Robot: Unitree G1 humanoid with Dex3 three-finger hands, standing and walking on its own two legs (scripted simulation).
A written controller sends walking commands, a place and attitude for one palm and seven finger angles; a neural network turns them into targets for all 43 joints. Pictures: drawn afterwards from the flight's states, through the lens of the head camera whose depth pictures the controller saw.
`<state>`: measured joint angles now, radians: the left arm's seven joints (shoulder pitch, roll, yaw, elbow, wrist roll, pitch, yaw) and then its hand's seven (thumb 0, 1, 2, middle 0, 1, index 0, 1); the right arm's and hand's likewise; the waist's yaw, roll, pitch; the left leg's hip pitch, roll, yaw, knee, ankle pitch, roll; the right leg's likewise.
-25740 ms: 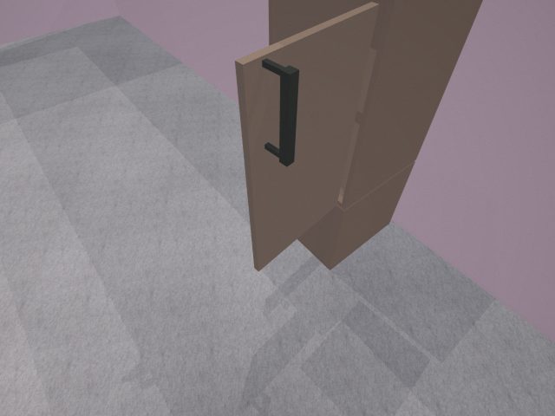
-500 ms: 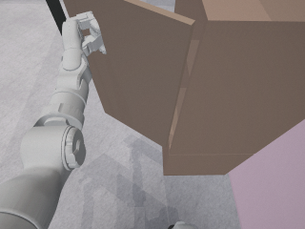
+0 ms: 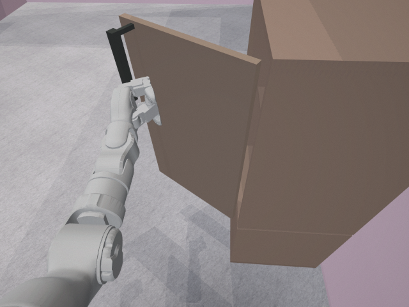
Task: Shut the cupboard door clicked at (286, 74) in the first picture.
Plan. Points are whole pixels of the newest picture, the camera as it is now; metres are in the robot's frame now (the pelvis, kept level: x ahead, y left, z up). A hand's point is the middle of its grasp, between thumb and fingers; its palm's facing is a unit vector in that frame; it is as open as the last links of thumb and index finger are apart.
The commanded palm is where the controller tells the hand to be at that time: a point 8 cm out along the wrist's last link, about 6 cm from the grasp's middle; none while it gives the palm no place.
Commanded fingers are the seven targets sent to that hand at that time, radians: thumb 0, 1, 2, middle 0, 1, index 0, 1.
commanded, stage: pull the fist back off the door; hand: left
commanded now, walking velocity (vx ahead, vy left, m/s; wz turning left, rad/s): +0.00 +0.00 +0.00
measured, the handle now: (130, 65) +0.62 +0.18 +0.16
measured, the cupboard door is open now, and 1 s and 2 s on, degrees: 57 57 57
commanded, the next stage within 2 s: draw the hand back to the body in 0.18 s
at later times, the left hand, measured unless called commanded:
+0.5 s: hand (149, 118) +0.42 +0.10 +0.17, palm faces +0.04 -1.00 +0.02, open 3.1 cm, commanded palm +0.37 +0.16 +0.17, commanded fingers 0.00 0.90 0.90 -1.30 -1.50 -1.30 -1.50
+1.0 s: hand (87, 179) +0.28 +0.18 +0.17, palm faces +0.20 -0.96 -0.20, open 3.1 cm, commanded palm +0.25 +0.23 +0.18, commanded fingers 0.00 0.90 0.90 -0.86 -1.02 -0.86 -1.02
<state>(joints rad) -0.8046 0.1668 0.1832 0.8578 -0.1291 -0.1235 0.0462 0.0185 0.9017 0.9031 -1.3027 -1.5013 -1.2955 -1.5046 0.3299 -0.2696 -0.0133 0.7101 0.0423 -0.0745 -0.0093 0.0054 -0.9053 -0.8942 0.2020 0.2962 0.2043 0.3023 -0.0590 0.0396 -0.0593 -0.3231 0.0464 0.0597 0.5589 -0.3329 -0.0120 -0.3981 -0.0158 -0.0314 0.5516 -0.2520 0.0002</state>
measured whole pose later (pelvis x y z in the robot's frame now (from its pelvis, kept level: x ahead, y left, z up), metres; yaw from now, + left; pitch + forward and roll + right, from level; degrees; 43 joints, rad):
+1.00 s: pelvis +0.00 +0.00 +0.01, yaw +1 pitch -3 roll +0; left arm 0.03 0.23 0.09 -0.12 -0.08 -0.01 0.05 0.02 0.90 0.90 -1.11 -1.29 -1.11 -1.29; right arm 0.14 -0.22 0.04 0.58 0.02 -0.05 -0.06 0.01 -0.90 -0.89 0.20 0.30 0.20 0.30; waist 0.05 0.06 -0.01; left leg -0.08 0.03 0.05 0.41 -0.28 -0.01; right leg -0.16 -0.03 -0.04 0.43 -0.22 0.01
